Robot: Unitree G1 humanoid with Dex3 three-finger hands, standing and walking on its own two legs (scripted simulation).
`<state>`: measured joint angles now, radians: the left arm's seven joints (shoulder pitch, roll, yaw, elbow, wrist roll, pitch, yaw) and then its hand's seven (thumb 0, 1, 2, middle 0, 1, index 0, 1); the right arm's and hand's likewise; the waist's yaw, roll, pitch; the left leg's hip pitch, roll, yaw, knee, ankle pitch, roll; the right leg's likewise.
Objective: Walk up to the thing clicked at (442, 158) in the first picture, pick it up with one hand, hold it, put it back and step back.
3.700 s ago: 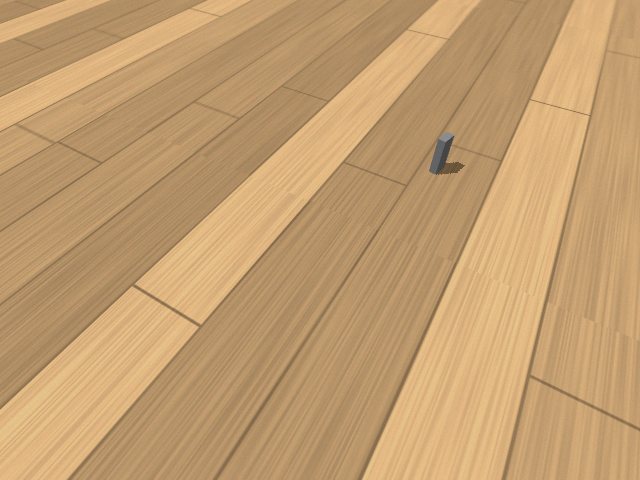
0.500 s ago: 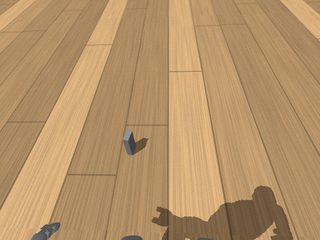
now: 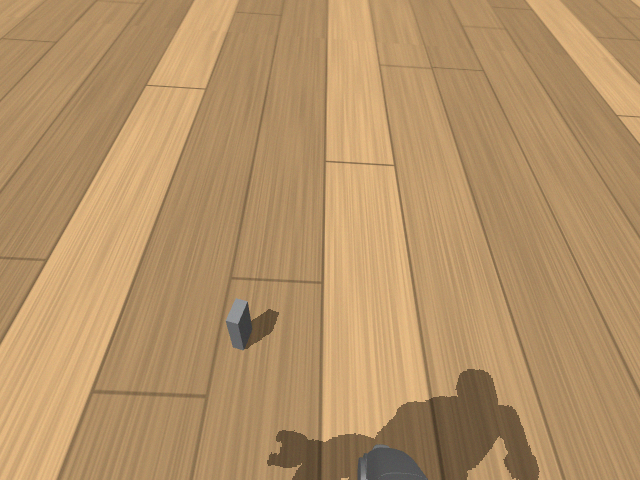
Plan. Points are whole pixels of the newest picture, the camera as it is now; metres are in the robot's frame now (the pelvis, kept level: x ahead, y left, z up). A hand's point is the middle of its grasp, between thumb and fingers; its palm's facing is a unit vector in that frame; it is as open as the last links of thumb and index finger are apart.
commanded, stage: walk up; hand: left
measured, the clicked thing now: (239, 325) +0.62 +0.23 -0.67
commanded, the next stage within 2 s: stand in 1.64 s
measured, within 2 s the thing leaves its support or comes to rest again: neither
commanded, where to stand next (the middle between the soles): +0.24 -0.01 m, yaw +1 degrees
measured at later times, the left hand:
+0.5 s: hand (143, 429) +0.20 +0.25 -0.15, palm faces -0.02 -0.91 -0.41, open 7.4 cm
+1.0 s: hand (134, 440) +0.19 +0.26 -0.15, palm faces +0.03 -0.93 -0.36, open 7.4 cm
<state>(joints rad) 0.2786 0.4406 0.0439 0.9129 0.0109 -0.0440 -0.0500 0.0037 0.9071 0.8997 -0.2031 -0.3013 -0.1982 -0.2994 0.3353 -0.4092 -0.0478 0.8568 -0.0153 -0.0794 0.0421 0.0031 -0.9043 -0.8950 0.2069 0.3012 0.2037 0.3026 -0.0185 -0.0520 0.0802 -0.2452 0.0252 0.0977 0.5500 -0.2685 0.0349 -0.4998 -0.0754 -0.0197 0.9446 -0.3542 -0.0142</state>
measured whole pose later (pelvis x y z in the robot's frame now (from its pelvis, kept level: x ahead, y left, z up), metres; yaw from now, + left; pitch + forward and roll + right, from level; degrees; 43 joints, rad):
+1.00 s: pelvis +0.13 -0.01 +0.01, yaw +1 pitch -2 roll -1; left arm 0.11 0.37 -0.01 1.15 0.00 -0.02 -0.01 0.00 0.91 0.90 -0.20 -0.30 -0.20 -0.30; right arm 0.01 -0.35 0.01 1.11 0.00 0.00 0.02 0.00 -0.91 -0.90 0.21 0.30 0.20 0.30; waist 0.03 0.02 0.07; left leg -0.25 0.02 0.01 0.47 -0.18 0.00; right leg -0.19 -0.04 -0.04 0.43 -0.20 0.03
